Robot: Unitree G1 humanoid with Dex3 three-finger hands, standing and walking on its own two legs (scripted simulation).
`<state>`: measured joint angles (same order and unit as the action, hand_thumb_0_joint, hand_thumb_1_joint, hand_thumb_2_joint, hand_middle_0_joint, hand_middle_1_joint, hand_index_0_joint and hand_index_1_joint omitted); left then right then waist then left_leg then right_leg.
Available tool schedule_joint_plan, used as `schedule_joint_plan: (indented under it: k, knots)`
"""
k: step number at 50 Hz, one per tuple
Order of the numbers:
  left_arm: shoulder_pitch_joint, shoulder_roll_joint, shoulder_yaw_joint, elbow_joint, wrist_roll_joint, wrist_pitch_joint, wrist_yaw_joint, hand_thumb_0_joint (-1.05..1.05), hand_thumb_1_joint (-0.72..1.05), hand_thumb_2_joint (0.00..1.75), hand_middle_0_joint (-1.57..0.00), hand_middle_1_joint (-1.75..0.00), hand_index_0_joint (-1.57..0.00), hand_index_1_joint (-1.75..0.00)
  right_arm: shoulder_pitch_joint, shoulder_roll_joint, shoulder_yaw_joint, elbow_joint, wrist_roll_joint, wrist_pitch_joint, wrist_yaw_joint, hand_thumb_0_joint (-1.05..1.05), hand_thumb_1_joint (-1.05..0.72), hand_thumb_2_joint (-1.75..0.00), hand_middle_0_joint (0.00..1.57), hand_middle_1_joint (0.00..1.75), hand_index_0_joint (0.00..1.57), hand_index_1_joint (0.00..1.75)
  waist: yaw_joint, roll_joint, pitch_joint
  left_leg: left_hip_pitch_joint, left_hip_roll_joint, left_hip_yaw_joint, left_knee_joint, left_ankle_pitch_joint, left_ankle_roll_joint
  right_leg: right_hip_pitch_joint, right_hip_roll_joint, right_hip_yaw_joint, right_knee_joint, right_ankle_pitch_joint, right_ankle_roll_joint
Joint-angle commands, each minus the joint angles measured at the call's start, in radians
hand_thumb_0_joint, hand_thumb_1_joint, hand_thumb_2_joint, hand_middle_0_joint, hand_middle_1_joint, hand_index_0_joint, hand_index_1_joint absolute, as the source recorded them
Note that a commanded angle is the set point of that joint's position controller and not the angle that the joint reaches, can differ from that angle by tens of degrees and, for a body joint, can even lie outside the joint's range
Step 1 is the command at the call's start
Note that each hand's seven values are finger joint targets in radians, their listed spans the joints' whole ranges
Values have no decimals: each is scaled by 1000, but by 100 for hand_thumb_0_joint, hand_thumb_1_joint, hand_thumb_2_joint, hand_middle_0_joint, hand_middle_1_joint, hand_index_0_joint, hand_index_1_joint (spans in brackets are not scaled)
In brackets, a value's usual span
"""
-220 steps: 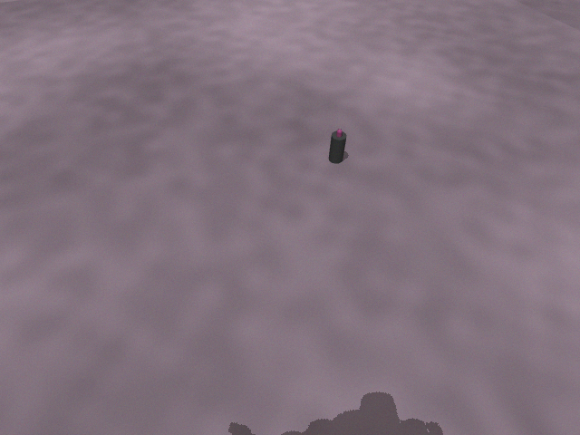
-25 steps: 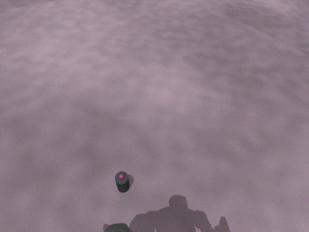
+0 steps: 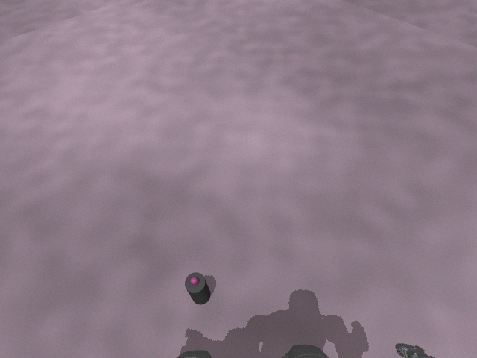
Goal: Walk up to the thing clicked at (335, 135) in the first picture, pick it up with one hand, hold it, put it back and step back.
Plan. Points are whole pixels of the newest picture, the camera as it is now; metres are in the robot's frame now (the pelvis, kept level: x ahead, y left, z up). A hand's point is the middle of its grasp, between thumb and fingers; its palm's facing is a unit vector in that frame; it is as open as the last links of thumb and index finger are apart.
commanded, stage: walk up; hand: left
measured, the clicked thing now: (197, 287) +0.42 +0.21 -0.66
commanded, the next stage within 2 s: stand in 1.40 s
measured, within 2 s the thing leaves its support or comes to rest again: neither
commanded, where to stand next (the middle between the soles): +0.08 +0.01 m, yaw +1 degrees
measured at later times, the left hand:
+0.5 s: hand out of the picture +0.11 +0.26 -0.13, palm faces -0.02 -0.95 -0.32, open 7.4 cm
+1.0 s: hand out of the picture +0.10 +0.26 -0.13, palm faces +0.02 -0.94 -0.33, open 7.4 cm
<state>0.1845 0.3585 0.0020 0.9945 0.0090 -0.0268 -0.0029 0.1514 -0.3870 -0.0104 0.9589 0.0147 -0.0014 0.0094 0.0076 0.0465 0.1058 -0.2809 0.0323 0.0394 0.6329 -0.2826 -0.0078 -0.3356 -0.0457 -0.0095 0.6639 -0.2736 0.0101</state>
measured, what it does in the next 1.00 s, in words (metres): stands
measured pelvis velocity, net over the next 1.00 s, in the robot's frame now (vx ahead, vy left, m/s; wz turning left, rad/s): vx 0.03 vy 0.01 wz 0.01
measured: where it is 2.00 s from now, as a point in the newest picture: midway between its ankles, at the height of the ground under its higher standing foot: outside the picture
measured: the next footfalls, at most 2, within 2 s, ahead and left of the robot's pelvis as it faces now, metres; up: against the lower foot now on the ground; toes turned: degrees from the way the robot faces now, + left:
none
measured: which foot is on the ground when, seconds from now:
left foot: down 0.00-1.00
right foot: down 0.00-1.00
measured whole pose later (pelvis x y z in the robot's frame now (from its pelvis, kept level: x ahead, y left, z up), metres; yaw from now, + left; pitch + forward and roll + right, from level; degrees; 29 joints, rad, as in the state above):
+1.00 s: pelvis +0.03 +0.01 +0.03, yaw +1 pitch -3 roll +0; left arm 0.08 0.33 0.00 1.19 0.01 -0.02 -0.01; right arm 0.07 -0.35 0.00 1.16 0.00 -0.01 0.01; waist 0.01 0.01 0.04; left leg -0.10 0.03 0.03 0.33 -0.19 -0.01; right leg -0.13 -0.05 -0.03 0.33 -0.15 0.03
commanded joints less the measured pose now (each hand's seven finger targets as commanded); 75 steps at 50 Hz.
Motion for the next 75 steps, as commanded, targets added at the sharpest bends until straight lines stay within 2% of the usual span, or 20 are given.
schedule_joint_plan:
  k: [1,2,3,4,5,6,8,12,15,17,23,28,32,47,51,66,69,70,73,75]
  knots:
    - [-44,230,52,-46,-9,-24,14,0,90,90,-20,-30,-20,-30,-33,-210,-48,-17,-11,-27,-7,0,-90,-90,20,30,20,30,5,-159,-166,79,94,-130,-152,25,71,35,-91,136,-234,36,-52]
    - [-70,234,52,-37,-4,-23,13,0,90,90,-20,-30,-20,-30,-38,-199,-43,-1,-11,-24,-1,0,-90,-90,20,30,20,30,2,-152,-137,40,81,-112,-171,-57,64,59,-95,142,-271,-65,-53]
    - [-97,237,54,-30,0,-22,12,0,90,90,-20,-30,-20,-30,-36,-190,-38,16,-13,-21,2,0,-90,-90,20,30,20,30,-2,-153,-115,36,67,-95,-186,-69,55,53,-104,163,-294,-133,-53]
    - [-116,239,54,-31,0,-19,11,0,90,90,-20,-30,-20,-30,-25,-191,-37,31,-18,-21,2,0,-90,-90,20,30,20,30,-11,-147,-108,54,65,-90,-202,-74,52,26,-114,177,-306,-172,-59]
    - [-126,238,53,-24,-4,-18,10,0,90,90,-20,-30,-20,-30,-17,-197,-35,46,-22,-21,2,0,-90,-90,20,30,20,30,-12,-115,-87,42,71,-105,-227,-84,50,20,-103,166,-303,-190,-57]
    - [-114,227,49,-15,-6,-17,9,0,90,90,-20,-30,-20,-30,-39,-201,-33,53,-23,-25,4,0,-90,-90,20,30,20,30,1,-79,-77,30,82,-121,-251,-102,53,29,-89,146,-306,-169,-53]
    - [-127,220,48,5,-6,-17,7,0,90,90,-20,-30,-20,-30,-52,-200,-29,71,-25,-31,5,0,-90,-90,20,30,20,30,6,-63,-83,-3,93,-133,-289,-86,53,98,-77,125,-302,-94,-52]
    - [-135,211,47,34,-11,-12,2,0,90,90,-20,-30,-20,-30,-69,-203,-25,100,-28,-39,1,0,-90,-90,20,30,20,30,16,-1,-70,-33,107,-152,-355,-97,44,155,-65,101,-297,-25,-49]
    - [-139,203,42,59,-11,-13,0,0,90,90,-20,-30,-20,-30,-83,-196,-23,112,-24,-44,-2,0,-90,-90,20,30,20,30,16,-1,-107,12,111,-139,-350,12,42,200,-66,87,-314,82,-41]
    - [-161,207,41,66,-10,-14,0,0,90,90,-20,-30,-20,-30,-74,-197,-24,122,-23,-43,-4,0,-90,-90,20,30,20,30,4,-11,-122,36,104,-122,-341,60,37,215,-76,88,-325,135,-37]
    - [-166,198,34,94,-12,-9,0,0,90,90,-20,-30,-20,-30,-86,-198,-27,137,-22,-39,-8,0,-90,-90,20,30,20,30,1,-5,-143,98,110,-115,-353,103,36,212,-82,77,-342,163,-27]
    - [-173,201,34,115,-9,-12,3,0,90,90,-20,-30,-20,-30,-88,-194,-33,142,-17,-33,-10,0,-90,-90,20,30,20,30,-12,-53,-160,157,106,-94,-328,192,37,211,-92,76,-360,226,-24]
    - [-171,194,33,124,-7,-9,4,0,90,90,-20,-30,-20,-30,-111,-192,-34,145,-17,-27,-9,0,-90,-90,20,30,20,30,-9,-45,-120,139,106,-102,-354,142,35,192,-88,67,-376,181,-16]
    - [-156,193,41,131,0,-12,11,0,90,90,-20,-30,-20,-30,-134,-175,-37,141,-18,-23,-9,0,-90,-90,20,30,20,30,-4,-56,-148,189,105,-92,-357,237,29,228,-95,57,-382,252,-10]
    - [-171,191,42,125,0,-9,10,0,90,90,-20,-30,-20,-30,-120,-174,-37,147,-19,-22,-10,0,-90,-90,20,30,20,30,-9,-43,-124,162,100,-96,-374,191,24,232,-96,59,-384,222,-12]
    - [-175,192,47,110,1,-4,10,0,90,90,-20,-30,-20,-30,-104,-177,-37,143,-22,-24,-11,0,-90,-90,20,30,20,30,-8,-41,-126,145,96,-99,-382,181,26,255,-91,55,-375,226,-13]
    - [-161,191,46,112,1,-5,10,0,90,90,-20,-30,-20,-30,-103,-175,-36,140,-20,-25,-12,0,-90,-90,20,30,20,30,-3,-43,-140,164,99,-98,-371,212,30,257,-89,51,-375,238,-12]
    - [-158,206,47,105,2,-4,11,0,90,90,-20,-30,-20,-30,-115,-173,-34,129,-26,-26,-15,0,-90,-90,20,30,20,30,-7,-63,-131,163,109,-106,-375,259,17,247,-96,53,-375,257,-14]
    - [-150,198,45,104,0,-3,13,0,90,90,-20,-30,-20,-30,-115,-186,-38,130,-24,-29,-17,0,-90,-90,20,30,20,30,-5,-47,-157,195,117,-107,-358,319,18,262,-100,51,-365,305,-16]
    - [-155,197,44,101,-1,-3,12,0,90,90,-20,-30,-20,-30,-103,-179,-35,132,-23,-26,-17,0,-90,-90,20,30,20,30,-12,-54,-146,176,109,-100,-362,291,16,267,-100,53,-377,293,-14]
